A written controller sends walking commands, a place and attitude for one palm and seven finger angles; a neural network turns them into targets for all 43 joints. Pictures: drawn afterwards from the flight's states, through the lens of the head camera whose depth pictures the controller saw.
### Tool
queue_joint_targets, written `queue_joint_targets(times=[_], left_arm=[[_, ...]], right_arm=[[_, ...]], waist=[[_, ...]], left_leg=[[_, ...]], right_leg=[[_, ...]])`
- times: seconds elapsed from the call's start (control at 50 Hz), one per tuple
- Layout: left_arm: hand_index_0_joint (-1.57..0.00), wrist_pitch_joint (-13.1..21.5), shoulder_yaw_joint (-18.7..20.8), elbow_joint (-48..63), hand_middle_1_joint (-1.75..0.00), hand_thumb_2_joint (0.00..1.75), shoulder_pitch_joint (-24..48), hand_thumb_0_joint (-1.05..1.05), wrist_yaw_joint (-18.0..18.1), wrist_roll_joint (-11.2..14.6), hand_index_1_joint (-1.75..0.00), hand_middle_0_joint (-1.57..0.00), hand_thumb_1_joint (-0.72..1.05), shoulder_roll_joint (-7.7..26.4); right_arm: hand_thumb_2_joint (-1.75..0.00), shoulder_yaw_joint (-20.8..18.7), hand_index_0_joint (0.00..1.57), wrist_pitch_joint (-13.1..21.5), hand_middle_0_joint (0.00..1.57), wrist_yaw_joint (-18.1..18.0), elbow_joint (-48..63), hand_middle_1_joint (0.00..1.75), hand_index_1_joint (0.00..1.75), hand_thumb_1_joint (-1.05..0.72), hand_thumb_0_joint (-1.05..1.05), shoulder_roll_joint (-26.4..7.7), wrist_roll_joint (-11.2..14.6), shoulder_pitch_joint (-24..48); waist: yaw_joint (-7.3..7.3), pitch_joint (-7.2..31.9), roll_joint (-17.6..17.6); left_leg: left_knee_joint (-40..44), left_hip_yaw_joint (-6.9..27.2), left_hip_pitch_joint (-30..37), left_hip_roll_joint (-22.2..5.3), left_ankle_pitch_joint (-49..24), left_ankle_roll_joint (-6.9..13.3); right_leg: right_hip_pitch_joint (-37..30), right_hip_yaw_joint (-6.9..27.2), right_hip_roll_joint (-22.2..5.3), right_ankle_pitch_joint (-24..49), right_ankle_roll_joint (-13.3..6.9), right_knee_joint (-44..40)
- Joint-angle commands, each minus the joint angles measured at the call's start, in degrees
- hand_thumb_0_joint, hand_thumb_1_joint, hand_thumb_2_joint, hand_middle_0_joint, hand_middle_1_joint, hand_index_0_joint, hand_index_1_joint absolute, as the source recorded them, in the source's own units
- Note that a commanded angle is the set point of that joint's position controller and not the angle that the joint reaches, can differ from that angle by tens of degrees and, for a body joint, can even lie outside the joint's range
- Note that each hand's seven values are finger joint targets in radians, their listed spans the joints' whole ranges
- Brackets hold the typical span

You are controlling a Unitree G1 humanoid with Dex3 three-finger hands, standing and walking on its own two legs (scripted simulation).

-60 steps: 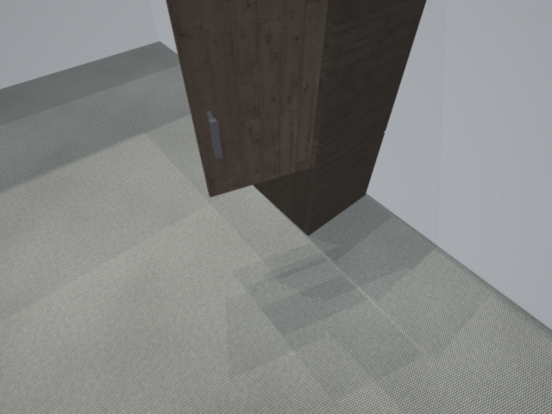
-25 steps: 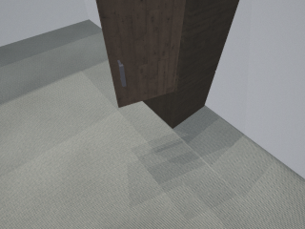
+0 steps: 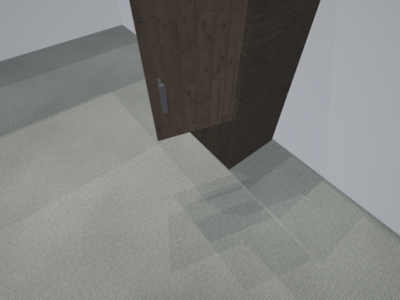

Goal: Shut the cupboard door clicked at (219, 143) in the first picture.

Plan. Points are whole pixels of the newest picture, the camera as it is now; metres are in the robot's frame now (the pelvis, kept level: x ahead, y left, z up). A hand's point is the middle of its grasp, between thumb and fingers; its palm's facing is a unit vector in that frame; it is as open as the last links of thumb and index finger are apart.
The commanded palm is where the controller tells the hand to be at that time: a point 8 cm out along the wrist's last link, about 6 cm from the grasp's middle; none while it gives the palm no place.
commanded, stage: turn to face it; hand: left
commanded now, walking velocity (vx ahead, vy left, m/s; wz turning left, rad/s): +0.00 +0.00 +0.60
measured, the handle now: (162, 95) +0.78 +0.17 -0.09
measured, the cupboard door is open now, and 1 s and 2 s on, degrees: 73 73 73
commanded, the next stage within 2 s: take the last steps up to it in 0.54 s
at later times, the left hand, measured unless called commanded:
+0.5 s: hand out of the picture +0.03 +0.27 -0.18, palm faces +0.25 -0.93 -0.26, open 7.4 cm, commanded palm none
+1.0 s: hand out of the picture -0.04 +0.14 -0.18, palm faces +0.44 -0.89 -0.15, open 7.4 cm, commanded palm none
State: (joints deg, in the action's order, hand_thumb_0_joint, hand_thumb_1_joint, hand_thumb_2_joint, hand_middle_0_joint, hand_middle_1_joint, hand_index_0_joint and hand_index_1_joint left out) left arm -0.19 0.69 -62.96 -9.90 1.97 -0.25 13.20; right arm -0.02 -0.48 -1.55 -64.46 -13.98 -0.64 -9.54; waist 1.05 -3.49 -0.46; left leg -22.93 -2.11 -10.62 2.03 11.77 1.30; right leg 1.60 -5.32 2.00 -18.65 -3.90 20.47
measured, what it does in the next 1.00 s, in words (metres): steps on the spot, turning left: left foot, then right foot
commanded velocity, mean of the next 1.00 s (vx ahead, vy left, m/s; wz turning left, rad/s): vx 0.11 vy -0.06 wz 0.19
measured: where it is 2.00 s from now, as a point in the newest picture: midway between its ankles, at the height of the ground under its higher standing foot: (218, 266)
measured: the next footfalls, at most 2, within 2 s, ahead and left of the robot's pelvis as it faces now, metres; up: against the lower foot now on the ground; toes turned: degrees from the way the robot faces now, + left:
left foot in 0.32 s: +0.04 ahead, +0.17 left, +0.00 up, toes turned +17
right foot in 0.68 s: +0.09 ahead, -0.09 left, +0.00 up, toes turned +17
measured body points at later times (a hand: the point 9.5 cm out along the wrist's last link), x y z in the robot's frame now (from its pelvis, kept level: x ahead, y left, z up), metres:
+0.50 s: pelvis +0.00 +0.04 -0.01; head +0.08 +0.06 +0.43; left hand +0.02 +0.31 -0.16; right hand +0.11 -0.18 -0.17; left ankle +0.01 +0.16 -0.74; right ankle -0.01 -0.10 -0.67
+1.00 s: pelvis +0.08 +0.01 +0.00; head +0.11 +0.04 +0.44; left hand -0.06 +0.19 -0.16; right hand +0.22 -0.19 -0.15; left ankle +0.02 +0.11 -0.73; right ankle +0.06 -0.10 -0.74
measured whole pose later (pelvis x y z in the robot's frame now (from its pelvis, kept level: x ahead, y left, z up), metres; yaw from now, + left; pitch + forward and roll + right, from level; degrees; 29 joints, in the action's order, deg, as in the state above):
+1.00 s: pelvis +0.08 +0.01 +0.00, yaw +22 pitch +2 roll +0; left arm 0.8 2.0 -62.6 -21.5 0.1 -1.5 8.2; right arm -3.2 -0.6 -0.2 -59.2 -10.0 -1.3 -10.0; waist -2.0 -3.3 -1.3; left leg -35.6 -5.4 -16.7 -3.1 21.2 -0.9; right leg 7.7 -4.9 0.8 -18.1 -2.3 24.3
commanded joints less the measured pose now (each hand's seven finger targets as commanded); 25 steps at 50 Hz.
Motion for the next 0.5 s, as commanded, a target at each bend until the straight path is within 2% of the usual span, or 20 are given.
queue_joint_targets(times=[0.0,0.02,0.04,0.06,0.08,0.12,0.16,0.2,0.24,0.26,0.28,0.3,0.32,0.34,0.36,0.38,0.4,0.42,0.46,0.48], left_arm=[[-0.2,-0.22,2.92,2.59,-0.3,0.9,-6.83,0.0,0.96,-0.36,-0.3,-0.2,0.9,9.23],[-0.2,-0.32,3.21,3.02,-0.3,0.9,-7.84,0.0,0.9,-0.58,-0.3,-0.2,0.9,9.82],[-0.2,-0.24,3.15,3.61,-0.3,0.9,-7.99,0.0,0.84,-1.02,-0.3,-0.2,0.9,9.87],[-0.2,-0.16,3.11,4.58,-0.3,0.9,-6.51,0.0,0.86,-1.23,-0.3,-0.2,0.9,9.49],[-0.2,-0.2,3.33,5.69,-0.3,0.9,-5.0,0.0,1.02,-1.37,-0.3,-0.2,0.9,9.05],[-0.2,0.08,3.72,7.57,-0.3,0.9,-3.01,0.0,0.66,-1.5,-0.3,-0.2,0.9,10.07],[-0.2,0.24,4.19,8.25,-0.3,0.9,-3.59,0.0,0.45,-1.51,-0.3,-0.2,0.9,10.82],[-0.2,0.31,4.42,8.54,-0.3,0.9,-4.24,0.0,0.17,-1.41,-0.3,-0.2,0.9,11.29],[-0.2,0.38,4.56,9.37,-0.3,0.9,-3.98,0.0,-0.17,-1.1,-0.3,-0.2,0.9,11.48],[-0.2,0.4,4.53,9.81,-0.3,0.9,-3.83,0.0,-0.37,-0.82,-0.3,-0.2,0.9,11.24],[-0.2,0.29,4.32,10.7,-0.3,0.9,-3.52,0.0,-0.72,-0.59,-0.3,-0.2,0.9,9.73],[-0.2,0.05,3.4,13.17,-0.3,0.9,-3.16,0.0,-1.13,0.09,-0.3,-0.2,0.9,5.23],[-0.2,-0.56,3.24,14.88,-0.3,0.9,0.64,0.0,-0.42,-0.52,-0.3,-0.2,0.9,5.77],[-0.2,-0.73,3.4,15.56,-0.3,0.9,2.53,0.0,-0.25,-0.45,-0.3,-0.2,0.9,5.24],[-0.2,-0.9,3.58,14.87,-0.3,0.9,3.41,0.0,-0.2,-0.69,-0.3,-0.2,0.9,4.31],[-0.2,-1.03,3.64,13.94,-0.3,0.9,3.01,0.0,-0.45,-0.73,-0.3,-0.2,0.9,4.53],[-0.2,-1.23,3.74,13.07,-0.3,0.9,0.95,0.0,-0.76,-0.84,-0.3,-0.2,0.9,4.04],[-0.2,-1.4,3.59,12.47,-0.3,0.9,-0.46,0.0,-0.96,-0.87,-0.3,-0.2,0.9,3.39],[-0.2,-1.51,3.25,11.91,-0.3,0.9,-1.41,0.0,-1.17,-0.94,-0.3,-0.2,0.9,2.47],[-0.2,-1.39,3.1,12.02,-0.3,0.9,-1.13,0.0,-1.19,-1.02,-0.3,-0.2,0.9,2.23]], right_arm=[[-0.9,-1.69,0.2,-0.91,0.2,-0.33,3.82,0.3,0.3,-0.9,0.0,-5.52,-0.12,-1.17],[-0.9,-2.2,0.2,-1.39,0.2,-0.32,4.84,0.3,0.3,-0.9,0.0,-5.09,-0.19,0.03],[-0.9,-2.92,0.2,-1.88,0.2,-0.26,5.68,0.3,0.3,-0.9,0.0,-5.27,-0.26,1.37],[-0.9,-3.18,0.2,-2.4,0.2,-0.04,5.93,0.3,0.3,-0.9,0.0,-5.19,-0.35,1.58],[-0.9,-3.39,0.2,-2.65,0.2,0.15,6.68,0.3,0.3,-0.9,0.0,-5.02,-0.21,1.51],[-0.9,-3.24,0.2,-2.93,0.2,0.92,8.08,0.3,0.3,-0.9,0.0,-3.41,-0.01,3.04],[-0.9,-3.0,0.2,-2.81,0.2,1.52,9.24,0.3,0.3,-0.9,0.0,-2.29,-0.12,3.38],[-0.9,-3.08,0.2,-2.58,0.2,1.76,9.68,0.3,0.3,-0.9,0.0,-1.81,-0.23,1.99],[-0.9,-3.36,0.2,-2.19,0.2,1.89,9.43,0.3,0.3,-0.9,0.0,-2.15,-0.55,-2.1],[-0.9,-3.76,0.2,-1.88,0.2,1.86,8.71,0.3,0.3,-0.9,0.0,-3.16,-0.77,-6.04],[-0.9,-4.69,0.2,-1.36,0.2,1.72,7.95,0.3,0.3,-0.9,0.0,-6.32,-1.07,-10.95],[-0.9,-6.21,0.2,-0.52,0.2,1.17,7.68,0.3,0.3,-0.9,0.0,-13.1,-1.13,-14.81],[-0.9,-6.26,0.2,-0.68,0.2,0.68,6.62,0.3,0.3,-0.9,0.0,-14.05,-0.49,-17.18],[-0.9,-6.33,0.2,-0.58,0.2,0.11,7.3,0.3,0.3,-0.9,0.0,-14.05,-0.68,-14.56],[-0.9,-5.91,0.2,-0.15,0.2,-0.31,8.47,0.3,0.3,-0.9,0.0,-11.95,-0.95,-11.39],[-0.9,-5.03,0.2,0.0,0.2,-0.52,9.55,0.3,0.3,-0.9,0.0,-9.72,-1.15,-7.8],[-0.9,-4.68,0.2,0.09,0.2,-0.62,10.21,0.3,0.3,-0.9,0.0,-9.13,-1.23,-4.92],[-0.9,-4.54,0.2,0.23,0.2,-0.56,10.53,0.3,0.3,-0.9,0.0,-8.32,-1.19,-3.95],[-0.9,-4.7,0.2,0.31,0.2,-0.39,10.68,0.3,0.3,-0.9,0.0,-8.82,-1.13,-3.9],[-0.9,-4.78,0.2,0.33,0.2,-0.35,10.56,0.3,0.3,-0.9,0.0,-8.87,-1.18,-4.45]], waist=[[-2.43,1.86,-5.16],[-3.17,0.52,-8.1],[-3.38,-0.82,-8.04],[-2.56,-1.86,-7.22],[-2.05,-2.36,-5.79],[-1.08,-5.16,-3.11],[-1.22,-4.32,-3.3],[-0.77,-2.27,-4.4],[0.93,0.94,-5.08],[2.89,3.67,-4.47],[5.0,7.54,2.69],[5.75,10.43,20.41],[6.44,13.38,13.55],[5.15,9.67,7.99],[4.15,7.98,9.71],[2.37,6.14,7.91],[0.84,5.03,8.56],[0.15,5.08,6.53],[-0.25,6.25,6.13],[0.02,6.79,6.44]], left_leg=[[-11.92,3.66,-9.17,-4.48,-6.07,-1.22],[-19.84,1.99,-13.52,-2.95,9.02,-1.82],[-28.74,1.84,-16.25,-3.22,17.26,-1.99],[-34.93,2.46,-18.04,-3.66,18.02,-2.3],[-37.47,2.74,-18.61,-4.46,18.5,-2.48],[-34.8,1.03,-18.9,-5.88,17.61,-3.3],[-29.52,-1.16,-17.05,-6.1,15.67,-3.39],[-23.8,-4.21,-13.3,-4.76,12.32,-3.12],[-16.86,-6.96,-7.87,-2.6,6.13,-2.26],[-11.84,-6.4,-1.87,-2.06,0.79,-1.32],[-5.48,2.23,7.15,-7.38,-14.21,1.91],[-0.93,27.13,13.59,-24.96,-40.59,12.42],[0.48,30.74,12.17,-28.35,-41.36,15.6],[1.79,27.47,8.32,-27.61,-31.61,15.06],[2.2,25.76,4.34,-23.99,-25.03,12.73],[2.56,22.73,0.79,-21.13,-20.13,10.76],[2.82,19.44,-0.61,-19.19,-17.98,9.63],[2.86,17.32,-1.28,-17.24,-16.87,8.98],[2.77,14.69,-0.49,-15.1,-17.64,8.41],[2.47,14.27,0.01,-14.81,-18.61,8.34]], right_leg=[[-4.21,8.07,-17.16,33.01,-1.32,1.18],[-4.44,9.67,-21.22,39.0,-4.3,0.72],[-2.4,11.2,-24.48,42.02,-7.27,0.25],[-0.95,9.67,-24.28,41.98,-8.29,-0.05],[0.24,9.12,-24.69,40.29,-8.84,0.0],[2.52,4.88,-23.35,38.48,-7.72,0.71],[2.52,2.71,-22.51,38.79,-6.27,2.66],[2.65,-0.13,-21.24,41.22,-4.51,6.06],[2.85,-3.75,-19.31,44.46,-1.63,12.55],[4.96,-5.15,-18.35,43.17,0.32,19.35],[12.49,-6.57,-15.37,32.23,3.59,30.88],[27.04,-5.14,-6.39,-13.64,7.66,46.86],[27.82,5.38,-5.25,-20.97,6.02,51.98],[29.79,7.17,-6.83,-18.82,5.73,52.05],[30.29,7.5,-7.71,-15.4,6.04,50.66],[28.7,7.61,-7.84,-11.84,6.36,49.23],[27.99,6.85,-7.28,-9.91,6.69,47.01],[26.62,6.3,-6.55,-8.39,6.74,43.64],[24.84,4.8,-5.24,-6.88,7.01,37.82],[23.87,4.26,-4.82,-6.8,7.08,34.89]])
